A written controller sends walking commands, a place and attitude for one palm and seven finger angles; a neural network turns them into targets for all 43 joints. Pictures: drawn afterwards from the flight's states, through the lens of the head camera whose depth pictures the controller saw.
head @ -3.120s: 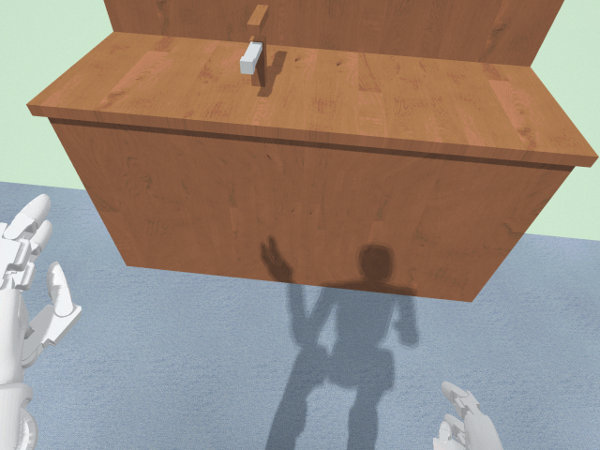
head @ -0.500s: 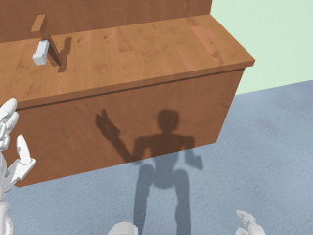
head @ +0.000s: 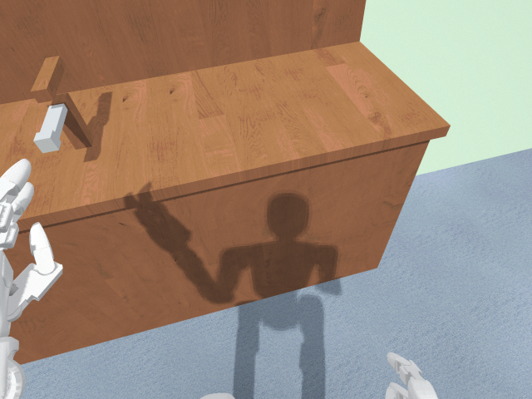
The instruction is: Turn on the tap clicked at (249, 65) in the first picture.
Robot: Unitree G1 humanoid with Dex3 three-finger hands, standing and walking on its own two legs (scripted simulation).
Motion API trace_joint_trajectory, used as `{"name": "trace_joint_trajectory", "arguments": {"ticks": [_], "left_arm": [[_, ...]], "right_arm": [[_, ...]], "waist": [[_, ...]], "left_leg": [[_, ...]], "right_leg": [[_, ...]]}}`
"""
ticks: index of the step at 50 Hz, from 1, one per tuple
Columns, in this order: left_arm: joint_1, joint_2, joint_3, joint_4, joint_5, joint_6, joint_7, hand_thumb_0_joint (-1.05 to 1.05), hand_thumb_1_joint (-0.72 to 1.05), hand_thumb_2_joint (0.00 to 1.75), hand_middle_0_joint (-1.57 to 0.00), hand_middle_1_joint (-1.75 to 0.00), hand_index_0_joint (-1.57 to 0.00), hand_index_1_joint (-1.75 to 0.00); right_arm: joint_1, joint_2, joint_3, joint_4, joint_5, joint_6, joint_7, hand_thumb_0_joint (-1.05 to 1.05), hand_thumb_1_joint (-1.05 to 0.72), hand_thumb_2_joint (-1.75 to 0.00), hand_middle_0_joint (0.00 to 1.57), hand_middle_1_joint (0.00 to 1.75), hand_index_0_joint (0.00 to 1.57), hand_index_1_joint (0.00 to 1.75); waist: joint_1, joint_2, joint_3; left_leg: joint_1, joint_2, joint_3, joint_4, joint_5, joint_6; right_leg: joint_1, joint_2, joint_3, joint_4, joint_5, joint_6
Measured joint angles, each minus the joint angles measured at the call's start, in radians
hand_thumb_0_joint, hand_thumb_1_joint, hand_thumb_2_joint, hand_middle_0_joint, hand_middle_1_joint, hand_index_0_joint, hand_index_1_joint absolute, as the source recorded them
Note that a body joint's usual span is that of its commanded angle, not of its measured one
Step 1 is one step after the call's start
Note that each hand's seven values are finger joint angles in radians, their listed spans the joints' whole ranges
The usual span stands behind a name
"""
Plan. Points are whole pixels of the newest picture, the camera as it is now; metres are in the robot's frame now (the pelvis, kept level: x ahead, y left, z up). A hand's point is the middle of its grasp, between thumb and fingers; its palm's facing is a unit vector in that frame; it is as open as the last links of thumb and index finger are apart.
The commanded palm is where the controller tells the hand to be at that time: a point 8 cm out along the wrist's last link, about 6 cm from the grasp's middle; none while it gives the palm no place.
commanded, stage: take the last steps up to it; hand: left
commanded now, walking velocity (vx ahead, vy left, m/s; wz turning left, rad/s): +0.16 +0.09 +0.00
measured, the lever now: (47, 141) +0.49 +0.43 +0.13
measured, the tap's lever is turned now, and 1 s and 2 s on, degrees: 0 0 0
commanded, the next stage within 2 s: come to a stop and stand still in 0.02 s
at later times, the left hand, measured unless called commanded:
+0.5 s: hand (68, 233) +0.25 +0.24 +0.19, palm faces +0.36 -0.84 -0.41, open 7.4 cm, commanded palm +0.20 +0.29 +0.19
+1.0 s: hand (8, 227) +0.24 +0.28 +0.22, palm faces +0.46 -0.79 -0.39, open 7.4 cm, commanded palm +0.14 +0.28 +0.19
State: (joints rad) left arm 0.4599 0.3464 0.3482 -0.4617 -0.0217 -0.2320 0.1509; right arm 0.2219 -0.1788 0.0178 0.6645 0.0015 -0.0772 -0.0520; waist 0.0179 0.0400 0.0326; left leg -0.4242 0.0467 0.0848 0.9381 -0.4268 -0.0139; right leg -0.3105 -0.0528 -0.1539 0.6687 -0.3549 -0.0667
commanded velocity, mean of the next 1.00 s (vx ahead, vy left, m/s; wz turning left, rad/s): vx -0.03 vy -0.02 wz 0.00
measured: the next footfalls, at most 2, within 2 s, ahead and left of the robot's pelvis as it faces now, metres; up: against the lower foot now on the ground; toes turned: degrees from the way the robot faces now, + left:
left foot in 0.26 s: +0.04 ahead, +0.14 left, +0.00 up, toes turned -2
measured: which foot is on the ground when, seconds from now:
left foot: up 0.00-0.24, down 0.26-1.00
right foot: down 0.00-1.00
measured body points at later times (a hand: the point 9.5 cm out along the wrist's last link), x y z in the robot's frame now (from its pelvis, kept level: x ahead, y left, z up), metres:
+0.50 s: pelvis +0.03 +0.01 +0.01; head +0.05 +0.01 +0.46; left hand +0.23 +0.28 +0.21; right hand +0.21 -0.19 -0.07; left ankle +0.10 +0.15 -0.72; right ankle +0.03 -0.07 -0.72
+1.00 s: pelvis -0.03 +0.01 +0.01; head -0.02 +0.01 +0.46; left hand +0.21 +0.32 +0.24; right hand +0.12 -0.24 -0.07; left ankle +0.04 +0.13 -0.72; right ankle +0.03 -0.07 -0.72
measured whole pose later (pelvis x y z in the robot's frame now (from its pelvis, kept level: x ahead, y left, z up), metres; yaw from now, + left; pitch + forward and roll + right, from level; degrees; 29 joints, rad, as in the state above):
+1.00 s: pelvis -0.03 +0.01 +0.01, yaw -3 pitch -3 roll +0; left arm 0.15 0.48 0.46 -0.27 -0.05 -0.24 0.11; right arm 0.23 -0.25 0.00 0.60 0.02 -0.13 -0.02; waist 0.03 0.01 0.08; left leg -0.28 0.05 0.06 0.51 -0.17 0.00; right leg -0.27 0.04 -0.09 0.47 -0.16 -0.06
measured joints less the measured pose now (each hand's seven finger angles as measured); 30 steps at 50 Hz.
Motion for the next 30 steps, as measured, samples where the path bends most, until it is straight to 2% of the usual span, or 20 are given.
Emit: {"name": "trace_joint_trajectory", "arguments": {"ticks": [2, 4, 7, 10, 13, 15, 18, 22, 24, 26, 28, 30], "left_arm": [[-0.014, -0.021, -0.002, 0.027, 0.001, 0.0, 0.003, 0.01, 0.89, 0.9, -0.22, -0.3, -0.22, -0.3], [-0.015, -0.029, 0.0, 0.042, 0.007, -0.008, 0.005, 0.01, 0.89, 0.9, -0.22, -0.3, -0.22, -0.3], [-0.001, -0.021, -0.001, 0.03, 0.011, -0.018, 0.005, 0.01, 0.89, 0.9, -0.21, -0.3, -0.22, -0.3], [0.024, -0.006, -0.008, -0.019, 0.01, -0.017, 0.005, 0.01, 0.89, 0.9, -0.21, -0.3, -0.22, -0.3], [0.043, 0.012, -0.009, -0.077, 0.004, -0.013, 0.007, 0.01, 0.89, 0.9, -0.22, -0.3, -0.22, -0.3], [0.016, 0.042, 0.001, -0.074, -0.001, -0.015, 0.006, 0.01, 0.89, 0.9, -0.22, -0.3, -0.22, -0.3], [-0.032, 0.059, 0.02, -0.032, -0.005, -0.003, 0.002, 0.01, 0.89, 0.9, -0.22, -0.3, -0.22, -0.3], [-0.025, 0.046, 0.024, -0.057, -0.013, 0.026, 0.004, 0.02, 0.89, 0.9, -0.21, -0.3, -0.21, -0.3], [-0.006, 0.037, 0.015, -0.079, -0.016, 0.032, 0.001, 0.02, 0.89, 0.9, -0.21, -0.3, -0.21, -0.3], [0.008, 0.028, 0.0, -0.083, -0.016, 0.036, -0.006, 0.02, 0.89, 0.9, -0.21, -0.3, -0.21, -0.3], [0.025, 0.02, -0.011, -0.075, -0.02, 0.041, -0.012, 0.02, 0.89, 0.9, -0.21, -0.3, -0.21, -0.3], [0.039, 0.006, -0.02, -0.062, -0.027, 0.053, -0.012, 0.01, 0.89, 0.9, -0.21, -0.3, -0.22, -0.3]], "right_arm": [[-0.004, -0.019, -0.001, 0.02, -0.002, 0.012, 0.001, 0.01, -0.9, -0.9, 0.2, 0.3, 0.21, 0.3], [-0.007, -0.033, -0.005, 0.019, -0.006, 0.021, -0.001, 0.01, -0.9, -0.9, 0.2, 0.3, 0.21, 0.3], [-0.01, -0.048, -0.018, -0.01, -0.01, 0.026, -0.005, 0.02, -0.91, -0.9, 0.2, 0.3, 0.21, 0.3], [-0.011, -0.066, -0.033, -0.051, -0.011, 0.024, -0.009, 0.02, -0.91, -0.9, 0.2, 0.3, 0.2, 0.3], [-0.011, -0.086, -0.047, -0.093, -0.008, 0.024, -0.018, 0.01, -0.91, -0.9, 0.2, 0.3, 0.2, 0.3], [-0.025, -0.065, -0.058, -0.093, -0.002, 0.026, -0.024, 0.01, -0.91, -0.9, 0.2, 0.3, 0.2, 0.3], [-0.046, -0.026, -0.042, -0.1, -0.01, 0.02, -0.017, 0.01, -0.91, -0.9, 0.2, 0.3, 0.2, 0.3], [-0.055, 0.012, -0.003, -0.122, -0.013, -0.008, 0.013, 0.01, -0.91, -0.9, 0.2, 0.3, 0.2, 0.3], [-0.052, 0.024, 0.013, -0.13, -0.012, -0.018, 0.021, 0.01, -0.91, -0.9, 0.2, 0.3, 0.2, 0.3], [-0.045, 0.026, 0.024, -0.128, -0.01, -0.018, 0.021, 0.01, -0.9, -0.9, 0.2, 0.3, 0.21, 0.3], [-0.031, 0.024, 0.03, -0.118, -0.007, -0.006, 0.019, 0.01, -0.9, -0.9, 0.2, 0.3, 0.21, 0.3], [-0.018, 0.017, 0.031, -0.097, -0.005, 0.008, 0.014, 0.01, -0.9, -0.9, 0.2, 0.3, 0.21, 0.3]], "waist": [[0.001, -0.01, 0.005], [-0.01, -0.023, 0.01], [-0.027, -0.047, 0.021], [-0.031, -0.058, 0.033], [-0.028, -0.04, 0.036], [-0.02, -0.071, 0.036], [-0.019, -0.093, 0.034], [-0.02, -0.076, 0.038], [-0.019, -0.058, 0.042], [-0.019, -0.027, 0.045], [-0.014, -0.005, 0.032], [-0.003, -0.001, 0.013]], "left_leg": [[-0.046, -0.017, -0.014, 0.125, 0.011, -0.009], [-0.067, -0.016, -0.009, 0.123, 0.038, -0.012], [-0.046, -0.004, 0.018, -0.045, 0.09, -0.008], [0.008, -0.001, 0.035, -0.239, 0.157, -0.003], [0.102, 0.009, 0.038, -0.423, 0.323, 0.005], [0.115, 0.0, 0.053, -0.411, 0.252, 0.018], [0.114, -0.003, 0.057, -0.413, 0.239, 0.022], [0.112, 0.02, 0.051, -0.429, 0.262, 0.012], [0.105, 0.034, 0.046, -0.42, 0.264, 0.004], [0.1, 0.053, 0.029, -0.409, 0.265, -0.005], [0.087, 0.063, 0.015, -0.392, 0.243, -0.012], [0.071, 0.045, -0.01, -0.34, 0.161, -0.013]], "right_leg": [[0.034, -0.008, 0.005, -0.046, 0.01, 0.006], [0.065, -0.016, 0.006, -0.096, 0.03, 0.012], [0.098, -0.026, 0.008, -0.144, 0.045, 0.019], [0.115, -0.023, 0.012, -0.148, 0.037, 0.03], [0.119, 0.001, 0.016, -0.093, -0.005, 0.046], [0.1, -0.007, 0.042, -0.03, -0.051, 0.06], [0.053, 0.017, 0.091, 0.056, -0.129, 0.076], [0.046, 0.043, 0.088, -0.022, -0.076, 0.08], [0.058, 0.051, 0.074, -0.076, 0.005, 0.072], [0.074, 0.069, 0.052, -0.11, 0.074, 0.047], [0.077, 0.083, 0.043, -0.125, 0.08, 0.012], [0.068, 0.084, 0.049, -0.126, 0.08, -0.005]]}}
